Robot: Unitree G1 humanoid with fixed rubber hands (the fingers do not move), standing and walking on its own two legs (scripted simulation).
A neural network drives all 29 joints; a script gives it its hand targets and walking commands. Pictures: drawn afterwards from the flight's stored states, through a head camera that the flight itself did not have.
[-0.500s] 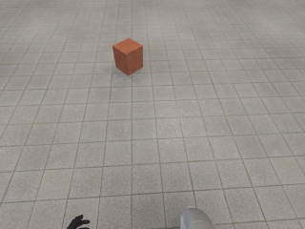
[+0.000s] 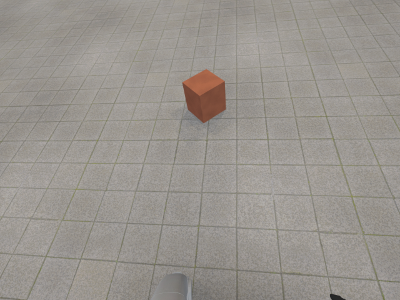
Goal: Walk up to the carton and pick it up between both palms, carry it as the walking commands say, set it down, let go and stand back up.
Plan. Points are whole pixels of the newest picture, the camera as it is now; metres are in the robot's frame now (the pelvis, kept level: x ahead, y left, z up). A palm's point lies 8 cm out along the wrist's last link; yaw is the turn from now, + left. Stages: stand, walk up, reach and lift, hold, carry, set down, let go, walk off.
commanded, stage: walk up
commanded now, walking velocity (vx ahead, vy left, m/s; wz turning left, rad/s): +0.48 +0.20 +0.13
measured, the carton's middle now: (205, 96) +1.45 +0.12 -0.66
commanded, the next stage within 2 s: none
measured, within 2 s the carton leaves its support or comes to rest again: neither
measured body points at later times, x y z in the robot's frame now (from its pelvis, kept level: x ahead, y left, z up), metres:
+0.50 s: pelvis +0.25 +0.09 +0.00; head +0.28 +0.11 +0.45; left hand +0.33 +0.35 -0.15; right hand +0.24 -0.18 -0.14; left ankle +0.25 +0.20 -0.75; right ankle +0.26 -0.06 -0.66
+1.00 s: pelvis +0.50 +0.04 +0.00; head +0.53 +0.00 +0.45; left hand +0.45 +0.30 -0.12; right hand +0.57 -0.21 -0.16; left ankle +0.52 +0.21 -0.66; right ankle +0.49 -0.07 -0.75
